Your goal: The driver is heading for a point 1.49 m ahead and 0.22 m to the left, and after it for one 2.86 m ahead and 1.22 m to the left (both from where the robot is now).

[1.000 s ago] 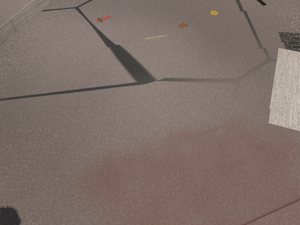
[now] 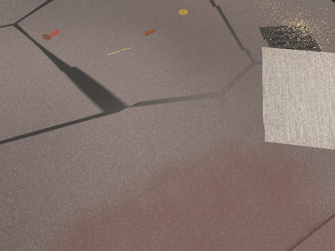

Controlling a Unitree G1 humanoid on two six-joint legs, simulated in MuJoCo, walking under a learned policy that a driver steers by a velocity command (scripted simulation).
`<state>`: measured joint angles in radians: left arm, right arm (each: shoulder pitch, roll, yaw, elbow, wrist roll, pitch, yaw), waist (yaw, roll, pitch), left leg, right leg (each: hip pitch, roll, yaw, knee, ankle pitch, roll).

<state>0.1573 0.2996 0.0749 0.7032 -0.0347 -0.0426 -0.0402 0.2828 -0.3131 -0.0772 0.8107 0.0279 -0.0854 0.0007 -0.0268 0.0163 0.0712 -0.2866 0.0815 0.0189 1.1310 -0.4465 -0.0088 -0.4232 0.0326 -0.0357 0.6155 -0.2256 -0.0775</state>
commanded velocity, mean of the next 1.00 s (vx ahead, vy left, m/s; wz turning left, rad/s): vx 0.11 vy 0.00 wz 0.28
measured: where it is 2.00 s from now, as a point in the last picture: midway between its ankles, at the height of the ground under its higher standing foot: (158, 178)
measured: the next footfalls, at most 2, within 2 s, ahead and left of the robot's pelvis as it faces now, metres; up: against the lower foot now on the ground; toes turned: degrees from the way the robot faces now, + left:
left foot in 0.40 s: +0.36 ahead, +0.09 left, -0.04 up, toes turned +0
right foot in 0.80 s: +0.37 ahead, -0.16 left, -0.02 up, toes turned +24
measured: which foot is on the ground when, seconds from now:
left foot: up 0.00-0.38, down 0.40-0.90, up 0.92-1.00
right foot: down 0.00-0.42, up 0.44-0.78, down 0.80-1.00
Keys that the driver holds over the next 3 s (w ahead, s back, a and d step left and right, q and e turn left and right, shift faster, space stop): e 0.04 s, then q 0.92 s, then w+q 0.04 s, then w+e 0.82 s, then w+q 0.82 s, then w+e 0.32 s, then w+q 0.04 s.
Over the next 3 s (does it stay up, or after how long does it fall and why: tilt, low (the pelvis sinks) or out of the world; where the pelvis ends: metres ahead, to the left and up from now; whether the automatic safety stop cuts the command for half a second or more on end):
stays up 1.27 0.19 -0.05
